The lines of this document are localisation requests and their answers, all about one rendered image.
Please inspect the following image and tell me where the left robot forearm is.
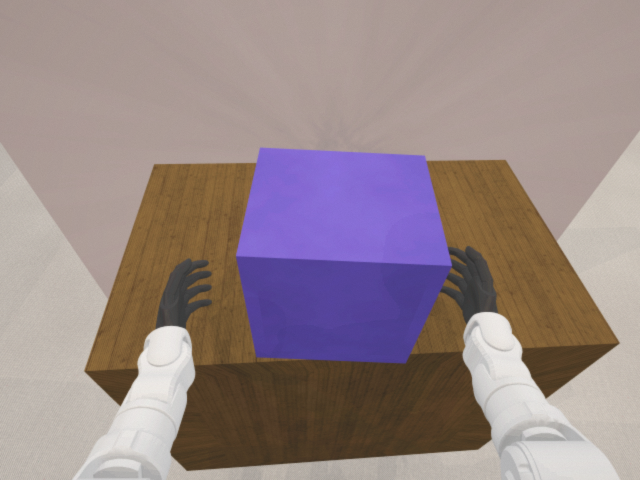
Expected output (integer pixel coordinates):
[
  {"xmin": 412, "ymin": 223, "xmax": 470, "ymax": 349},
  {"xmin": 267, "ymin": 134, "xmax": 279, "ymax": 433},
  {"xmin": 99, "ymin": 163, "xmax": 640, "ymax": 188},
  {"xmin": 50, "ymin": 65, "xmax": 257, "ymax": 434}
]
[{"xmin": 72, "ymin": 326, "xmax": 195, "ymax": 480}]

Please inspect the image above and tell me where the right robot upper arm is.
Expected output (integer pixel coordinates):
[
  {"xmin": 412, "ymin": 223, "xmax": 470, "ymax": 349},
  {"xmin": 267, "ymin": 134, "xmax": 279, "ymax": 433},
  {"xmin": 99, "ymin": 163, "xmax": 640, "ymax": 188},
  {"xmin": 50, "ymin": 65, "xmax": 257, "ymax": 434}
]
[{"xmin": 500, "ymin": 441, "xmax": 617, "ymax": 480}]

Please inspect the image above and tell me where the carton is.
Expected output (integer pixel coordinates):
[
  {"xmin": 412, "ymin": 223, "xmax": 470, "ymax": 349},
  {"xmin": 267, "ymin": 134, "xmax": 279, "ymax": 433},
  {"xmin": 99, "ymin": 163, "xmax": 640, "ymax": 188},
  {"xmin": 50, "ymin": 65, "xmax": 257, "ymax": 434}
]
[{"xmin": 236, "ymin": 148, "xmax": 452, "ymax": 364}]

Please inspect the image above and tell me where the robot right hand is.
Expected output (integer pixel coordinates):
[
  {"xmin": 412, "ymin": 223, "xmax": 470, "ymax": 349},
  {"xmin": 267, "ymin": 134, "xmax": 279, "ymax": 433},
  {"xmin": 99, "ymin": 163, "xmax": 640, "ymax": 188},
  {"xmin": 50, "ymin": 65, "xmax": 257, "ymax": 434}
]
[{"xmin": 440, "ymin": 246, "xmax": 498, "ymax": 324}]

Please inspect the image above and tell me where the pedestal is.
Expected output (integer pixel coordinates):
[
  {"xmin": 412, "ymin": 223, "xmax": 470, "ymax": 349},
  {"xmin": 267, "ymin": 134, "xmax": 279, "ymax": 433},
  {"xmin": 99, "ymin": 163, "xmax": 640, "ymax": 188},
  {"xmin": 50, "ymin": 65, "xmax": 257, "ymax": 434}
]
[{"xmin": 84, "ymin": 160, "xmax": 620, "ymax": 471}]

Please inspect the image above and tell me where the right robot forearm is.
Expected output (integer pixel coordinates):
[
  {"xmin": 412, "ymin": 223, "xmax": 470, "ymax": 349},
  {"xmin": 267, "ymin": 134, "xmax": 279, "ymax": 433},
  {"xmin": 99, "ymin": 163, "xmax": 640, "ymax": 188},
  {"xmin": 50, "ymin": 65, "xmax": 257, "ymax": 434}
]
[{"xmin": 463, "ymin": 312, "xmax": 620, "ymax": 480}]

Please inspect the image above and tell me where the robot left hand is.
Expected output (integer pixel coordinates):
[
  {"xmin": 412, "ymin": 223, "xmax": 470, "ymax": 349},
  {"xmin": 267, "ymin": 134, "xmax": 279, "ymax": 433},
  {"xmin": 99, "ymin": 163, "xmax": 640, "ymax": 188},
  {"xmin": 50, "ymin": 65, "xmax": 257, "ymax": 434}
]
[{"xmin": 155, "ymin": 258, "xmax": 212, "ymax": 330}]

